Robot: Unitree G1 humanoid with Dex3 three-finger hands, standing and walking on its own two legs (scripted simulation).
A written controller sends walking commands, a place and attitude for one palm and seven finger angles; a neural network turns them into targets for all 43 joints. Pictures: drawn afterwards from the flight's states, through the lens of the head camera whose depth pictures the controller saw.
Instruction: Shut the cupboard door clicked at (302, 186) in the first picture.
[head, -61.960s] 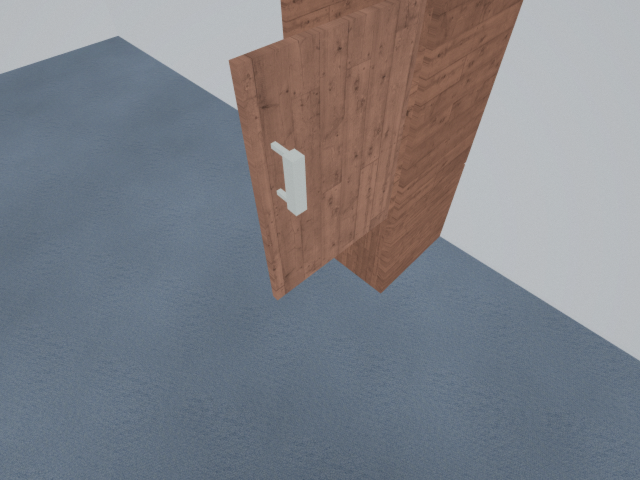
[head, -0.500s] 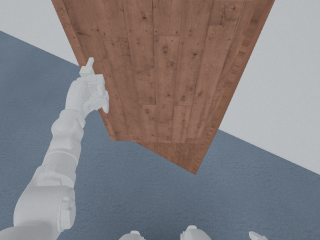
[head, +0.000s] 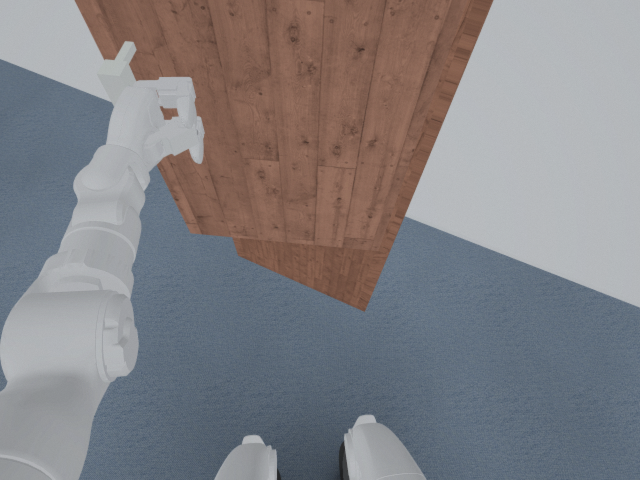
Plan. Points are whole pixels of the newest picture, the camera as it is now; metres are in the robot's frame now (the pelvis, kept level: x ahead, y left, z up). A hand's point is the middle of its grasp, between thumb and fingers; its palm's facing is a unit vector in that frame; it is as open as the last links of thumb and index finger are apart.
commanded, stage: push the door shut along its arc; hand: left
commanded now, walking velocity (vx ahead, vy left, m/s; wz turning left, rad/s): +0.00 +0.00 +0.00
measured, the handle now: (138, 98) +0.58 +0.19 +0.11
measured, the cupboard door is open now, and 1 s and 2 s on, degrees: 20 5 3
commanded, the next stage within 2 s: pull the fist back off the door in 0.78 s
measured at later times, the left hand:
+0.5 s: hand (215, 101) +0.55 +0.09 +0.12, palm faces -0.36 -0.93 -0.02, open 2.9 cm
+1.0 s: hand (240, 70) +0.61 +0.06 +0.12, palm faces -0.12 -0.99 +0.11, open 3.1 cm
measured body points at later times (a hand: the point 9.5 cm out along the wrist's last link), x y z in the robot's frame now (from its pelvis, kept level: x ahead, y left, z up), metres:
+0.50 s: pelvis +0.01 -0.01 +0.00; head +0.15 -0.01 +0.43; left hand +0.56 +0.14 +0.13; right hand +0.00 -0.27 -0.12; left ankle +0.02 +0.11 -0.67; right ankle +0.06 -0.12 -0.67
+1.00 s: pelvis +0.01 +0.00 -0.03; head +0.18 +0.01 +0.39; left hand +0.61 +0.11 +0.12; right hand -0.04 -0.25 -0.13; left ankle +0.02 +0.11 -0.67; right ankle +0.06 -0.12 -0.67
